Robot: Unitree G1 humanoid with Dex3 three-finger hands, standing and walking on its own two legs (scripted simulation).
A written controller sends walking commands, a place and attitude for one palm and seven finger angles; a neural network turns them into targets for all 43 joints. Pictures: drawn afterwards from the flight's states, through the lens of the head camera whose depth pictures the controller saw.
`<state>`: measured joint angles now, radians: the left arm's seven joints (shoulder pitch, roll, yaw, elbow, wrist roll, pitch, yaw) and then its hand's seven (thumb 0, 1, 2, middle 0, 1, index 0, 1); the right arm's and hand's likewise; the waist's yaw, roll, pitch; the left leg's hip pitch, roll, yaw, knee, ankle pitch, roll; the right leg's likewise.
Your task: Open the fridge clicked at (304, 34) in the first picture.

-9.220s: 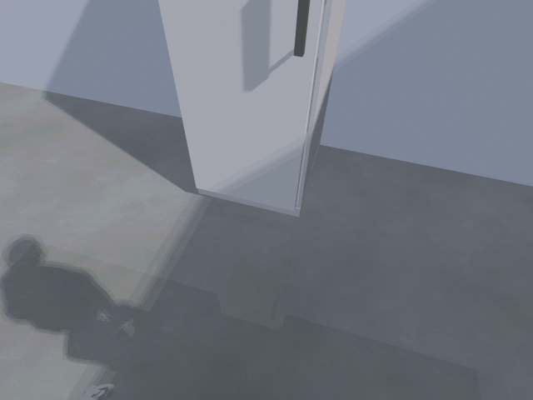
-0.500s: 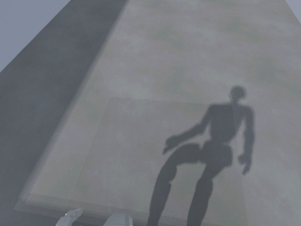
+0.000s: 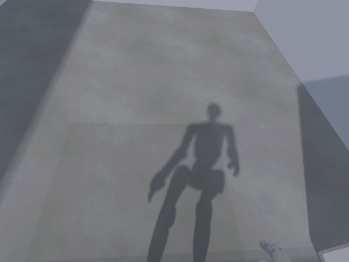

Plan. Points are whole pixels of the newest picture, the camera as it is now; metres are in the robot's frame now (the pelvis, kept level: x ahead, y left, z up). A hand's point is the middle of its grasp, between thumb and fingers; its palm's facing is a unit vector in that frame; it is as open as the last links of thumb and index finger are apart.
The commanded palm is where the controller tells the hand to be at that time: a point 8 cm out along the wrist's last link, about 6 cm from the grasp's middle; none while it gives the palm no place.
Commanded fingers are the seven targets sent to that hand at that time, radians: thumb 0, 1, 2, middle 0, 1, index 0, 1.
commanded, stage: turn to face it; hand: right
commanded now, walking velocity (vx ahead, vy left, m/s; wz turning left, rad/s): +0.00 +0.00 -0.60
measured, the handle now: out of the picture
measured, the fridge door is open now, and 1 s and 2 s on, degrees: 0 0 0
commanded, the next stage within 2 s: none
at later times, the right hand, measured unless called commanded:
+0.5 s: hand out of the picture -0.09 -0.25 -0.18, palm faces +0.38 +0.89 -0.26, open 7.4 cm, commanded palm none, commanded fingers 0.00 -0.90 -0.90 0.20 0.30 0.20 0.30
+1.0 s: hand out of the picture +0.00 -0.27 -0.13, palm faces +0.54 +0.80 -0.27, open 7.4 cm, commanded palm none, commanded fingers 0.00 -0.90 -0.90 0.20 0.30 0.20 0.30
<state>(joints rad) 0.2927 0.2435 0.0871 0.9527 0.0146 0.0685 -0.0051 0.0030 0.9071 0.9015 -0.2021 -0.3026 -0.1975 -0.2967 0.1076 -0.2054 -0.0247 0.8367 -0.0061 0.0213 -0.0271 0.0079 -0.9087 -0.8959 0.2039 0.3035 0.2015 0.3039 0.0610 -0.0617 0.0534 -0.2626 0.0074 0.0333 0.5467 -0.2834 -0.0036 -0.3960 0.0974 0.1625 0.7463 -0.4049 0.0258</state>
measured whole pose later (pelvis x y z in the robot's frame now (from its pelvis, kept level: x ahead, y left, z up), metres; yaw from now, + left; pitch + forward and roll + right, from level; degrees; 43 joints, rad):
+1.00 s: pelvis -0.02 -0.02 +0.01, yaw -36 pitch +1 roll +1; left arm 0.29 0.21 0.06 0.94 0.02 0.05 0.00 0.00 0.91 0.90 -0.20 -0.30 -0.20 -0.30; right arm 0.08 -0.24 -0.04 0.85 0.00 0.05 -0.02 0.01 -0.91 -0.90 0.20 0.30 0.20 0.30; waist 0.07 -0.03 0.06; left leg -0.35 0.00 -0.02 0.72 -0.40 -0.10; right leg -0.29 0.10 0.21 0.48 -0.21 -0.03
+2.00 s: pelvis -0.05 -0.03 +0.01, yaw -69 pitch -1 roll +1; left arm 0.25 0.18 0.03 0.93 0.02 0.03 0.00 0.00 0.91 0.90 -0.20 -0.30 -0.20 -0.30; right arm 0.12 -0.26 -0.05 0.90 -0.01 0.06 -0.02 0.01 -0.91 -0.90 0.20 0.30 0.20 0.30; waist 0.03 0.01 0.06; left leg -0.46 0.07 0.00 1.01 -0.39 -0.12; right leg -0.21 0.08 0.10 0.43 -0.20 -0.06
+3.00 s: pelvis -0.09 -0.07 +0.01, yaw -82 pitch -1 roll +1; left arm 0.28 0.16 0.04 1.02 0.01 -0.06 0.03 -0.03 0.97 0.90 -0.20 -0.30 -0.20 -0.30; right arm 0.38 -0.18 -0.05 1.12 -0.03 0.01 0.01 0.01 -0.91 -0.90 0.20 0.30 0.20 0.30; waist -0.03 0.04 -0.01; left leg -0.51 0.09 0.06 1.08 -0.25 -0.01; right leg -0.07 0.02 -0.13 0.34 -0.26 -0.06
